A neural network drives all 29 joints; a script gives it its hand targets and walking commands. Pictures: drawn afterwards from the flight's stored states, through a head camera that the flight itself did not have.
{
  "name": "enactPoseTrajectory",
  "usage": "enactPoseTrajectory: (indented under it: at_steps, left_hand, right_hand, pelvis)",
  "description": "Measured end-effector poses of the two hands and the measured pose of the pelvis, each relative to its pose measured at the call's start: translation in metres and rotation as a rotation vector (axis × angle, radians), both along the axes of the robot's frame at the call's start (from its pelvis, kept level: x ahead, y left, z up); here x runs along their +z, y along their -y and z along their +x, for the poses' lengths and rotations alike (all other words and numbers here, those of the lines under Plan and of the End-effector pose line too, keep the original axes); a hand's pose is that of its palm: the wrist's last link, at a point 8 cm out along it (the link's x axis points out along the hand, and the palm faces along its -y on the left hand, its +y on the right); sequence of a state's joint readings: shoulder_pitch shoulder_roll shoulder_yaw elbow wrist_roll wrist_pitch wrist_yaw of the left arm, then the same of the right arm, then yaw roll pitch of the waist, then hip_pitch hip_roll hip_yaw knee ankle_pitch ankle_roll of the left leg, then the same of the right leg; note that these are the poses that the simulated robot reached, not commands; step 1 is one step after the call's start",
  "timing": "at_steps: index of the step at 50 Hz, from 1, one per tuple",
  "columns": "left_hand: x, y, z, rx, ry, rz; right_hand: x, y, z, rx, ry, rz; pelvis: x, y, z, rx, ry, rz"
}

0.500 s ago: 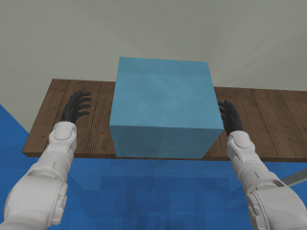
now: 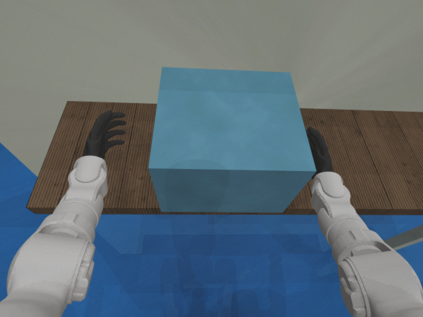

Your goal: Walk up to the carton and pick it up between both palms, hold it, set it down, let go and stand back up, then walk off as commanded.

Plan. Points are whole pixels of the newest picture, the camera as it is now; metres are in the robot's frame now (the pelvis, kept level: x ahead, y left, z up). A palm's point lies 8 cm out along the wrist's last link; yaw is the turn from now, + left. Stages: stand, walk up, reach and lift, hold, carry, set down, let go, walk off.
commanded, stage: reach and lift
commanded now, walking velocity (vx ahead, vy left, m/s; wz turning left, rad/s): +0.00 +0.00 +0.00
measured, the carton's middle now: (224, 142) +0.48 -0.01 +0.01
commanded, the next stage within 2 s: none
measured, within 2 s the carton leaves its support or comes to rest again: leaves its support in 1.58 s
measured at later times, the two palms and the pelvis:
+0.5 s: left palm (121, 148) +0.44 +0.19 +0.04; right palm (309, 167) +0.42 -0.18 +0.02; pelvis +0.00 +0.00 +0.00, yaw +0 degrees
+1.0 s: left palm (121, 150) +0.44 +0.19 +0.03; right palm (301, 168) +0.42 -0.17 +0.01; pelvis +0.00 +0.00 +0.00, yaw +0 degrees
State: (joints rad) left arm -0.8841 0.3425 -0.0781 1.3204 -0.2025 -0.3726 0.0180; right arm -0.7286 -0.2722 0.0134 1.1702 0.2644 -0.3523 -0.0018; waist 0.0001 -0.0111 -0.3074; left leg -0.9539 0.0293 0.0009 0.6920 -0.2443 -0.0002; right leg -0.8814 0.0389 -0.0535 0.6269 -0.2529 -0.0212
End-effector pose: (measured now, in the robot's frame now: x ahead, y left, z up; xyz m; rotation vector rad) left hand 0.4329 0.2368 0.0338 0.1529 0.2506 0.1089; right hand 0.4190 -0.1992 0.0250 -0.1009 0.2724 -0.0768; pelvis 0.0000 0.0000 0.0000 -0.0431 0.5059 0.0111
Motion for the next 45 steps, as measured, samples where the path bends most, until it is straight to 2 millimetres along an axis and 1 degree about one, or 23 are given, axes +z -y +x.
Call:
enactPoseTrajectory:
  at_steps: [3,19,27,45]
  left_hand:
    - [0.000,0.006,0.000,-0.009,0.001,-0.009]
    - [0.004,0.031,0.006,-0.036,0.036,-0.075]
    - [0.003,0.047,0.007,-0.037,0.042,-0.128]
    - [-0.001,0.043,0.007,0.013,0.066,-0.171]
  right_hand:
    - [-0.002,-0.005,-0.001,0.004,0.000,0.016]
    - [-0.002,-0.008,0.000,-0.016,0.004,0.025]
    - [-0.005,-0.021,0.001,-0.009,0.010,0.064]
    - [-0.009,-0.030,0.002,-0.048,0.025,0.097]
  pelvis:
    - [0.000,0.000,0.000,0.000,0.000,0.000]
    - [0.000,0.000,-0.001,0.000,0.001,0.000]
    - [0.000,0.000,-0.001,0.000,0.001,0.000]
    - [0.000,0.000,-0.001,-0.001,0.001,0.000]
